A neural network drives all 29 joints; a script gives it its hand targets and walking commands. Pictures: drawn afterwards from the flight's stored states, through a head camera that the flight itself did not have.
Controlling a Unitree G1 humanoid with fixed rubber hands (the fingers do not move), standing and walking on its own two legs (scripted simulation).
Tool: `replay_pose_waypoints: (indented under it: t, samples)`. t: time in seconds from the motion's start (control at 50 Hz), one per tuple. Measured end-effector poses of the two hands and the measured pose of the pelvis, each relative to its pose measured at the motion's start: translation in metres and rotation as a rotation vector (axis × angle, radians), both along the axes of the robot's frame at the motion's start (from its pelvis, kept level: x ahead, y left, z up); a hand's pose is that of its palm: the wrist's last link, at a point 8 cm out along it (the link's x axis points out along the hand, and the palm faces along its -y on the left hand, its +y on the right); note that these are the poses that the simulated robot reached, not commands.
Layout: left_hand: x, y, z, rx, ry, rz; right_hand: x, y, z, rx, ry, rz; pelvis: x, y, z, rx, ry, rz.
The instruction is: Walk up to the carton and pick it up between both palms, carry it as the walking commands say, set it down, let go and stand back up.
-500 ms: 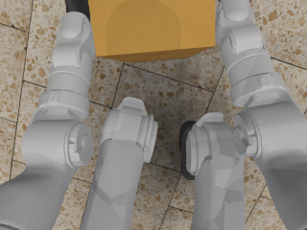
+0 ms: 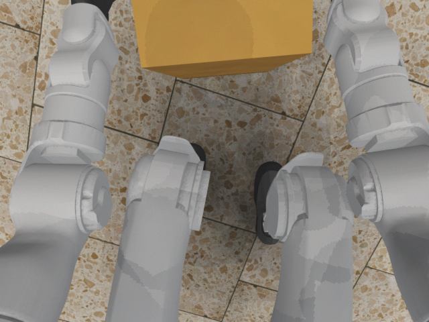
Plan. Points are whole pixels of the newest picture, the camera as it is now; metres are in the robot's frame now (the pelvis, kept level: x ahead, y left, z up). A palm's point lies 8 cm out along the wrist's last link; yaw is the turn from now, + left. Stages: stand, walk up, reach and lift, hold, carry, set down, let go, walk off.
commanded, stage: set down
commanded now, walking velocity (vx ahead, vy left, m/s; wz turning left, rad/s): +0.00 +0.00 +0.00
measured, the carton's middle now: out of the picture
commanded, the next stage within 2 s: let go in 1.12 s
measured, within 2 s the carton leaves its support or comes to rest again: neither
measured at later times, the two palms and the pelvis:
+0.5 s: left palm out of the picture +0.49 +0.24 +0.00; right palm out of the picture +0.55 -0.11 -0.01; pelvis -0.01 +0.00 +0.11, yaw +0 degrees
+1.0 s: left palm out of the picture +0.48 +0.24 +0.14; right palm out of the picture +0.55 -0.11 +0.14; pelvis +0.01 -0.01 +0.24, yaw +1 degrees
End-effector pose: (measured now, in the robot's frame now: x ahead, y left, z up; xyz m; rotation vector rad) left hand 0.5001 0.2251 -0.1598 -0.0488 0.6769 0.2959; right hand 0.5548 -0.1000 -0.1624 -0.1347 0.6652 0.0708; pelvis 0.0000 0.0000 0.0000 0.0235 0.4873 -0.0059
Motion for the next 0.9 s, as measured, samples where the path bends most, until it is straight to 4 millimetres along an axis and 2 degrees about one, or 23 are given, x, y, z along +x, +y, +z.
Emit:
replay_pose_waypoints:
  t: [0.12,0.34,0.54,0.66,0.9]
  samples:
    - [-0.004,-0.001,0.031,0.009,-0.025,-0.001,0.003,-0.004,0.042,-0.018,-0.043,-0.016,0.005,-0.001,0.02,-0.013,-0.019,0.01]
    - [-0.019,0.023,0.109,0.033,-0.031,0.024,-0.001,-0.005,0.109,-0.023,-0.019,-0.025,0.004,-0.004,0.079,-0.04,-0.046,0.017]
    - [-0.013,0.012,0.167,0.002,-0.048,0.002,-0.006,-0.007,0.163,-0.016,-0.016,-0.02,-0.007,-0.005,0.121,-0.04,-0.057,0.019]
    - [-0.016,0.009,0.197,0.002,-0.029,0.004,-0.007,-0.007,0.2,-0.02,-0.002,-0.021,-0.012,-0.006,0.149,-0.037,-0.067,0.02]
    - [-0.019,0.017,0.269,0.014,-0.034,0.004,0.0,-0.011,0.272,-0.035,-0.001,-0.006,-0.003,-0.008,0.211,-0.044,-0.096,0.032]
